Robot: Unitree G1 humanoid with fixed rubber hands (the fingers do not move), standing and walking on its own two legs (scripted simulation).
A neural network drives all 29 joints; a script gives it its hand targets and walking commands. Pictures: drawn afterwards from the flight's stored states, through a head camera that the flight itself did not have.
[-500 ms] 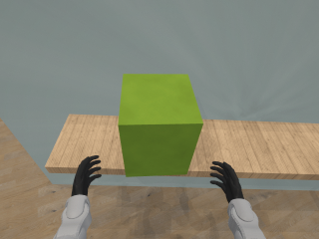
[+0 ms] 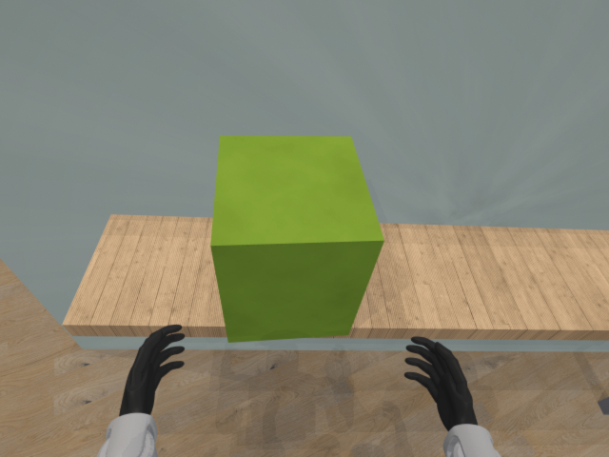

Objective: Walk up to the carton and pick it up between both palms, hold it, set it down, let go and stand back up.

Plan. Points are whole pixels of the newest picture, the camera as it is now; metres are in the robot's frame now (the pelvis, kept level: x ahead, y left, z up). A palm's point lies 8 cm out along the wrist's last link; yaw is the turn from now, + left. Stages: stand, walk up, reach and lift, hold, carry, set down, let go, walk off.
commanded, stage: set down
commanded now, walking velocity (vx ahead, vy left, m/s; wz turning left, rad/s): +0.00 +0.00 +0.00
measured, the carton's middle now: (288, 241) +0.45 +0.06 +0.02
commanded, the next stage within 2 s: let go in 1.10 s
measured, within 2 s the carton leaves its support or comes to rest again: neither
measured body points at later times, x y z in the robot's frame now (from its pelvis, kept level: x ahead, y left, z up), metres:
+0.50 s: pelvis +0.03 +0.00 +0.00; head +0.02 +0.02 +0.45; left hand +0.20 +0.23 -0.06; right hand +0.20 -0.20 -0.06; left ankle +0.00 +0.12 -0.74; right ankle +0.00 -0.09 -0.74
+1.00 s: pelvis +0.02 +0.01 +0.00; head +0.02 +0.03 +0.45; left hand +0.17 +0.24 -0.09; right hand +0.17 -0.20 -0.09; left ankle +0.00 +0.12 -0.74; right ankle +0.00 -0.09 -0.74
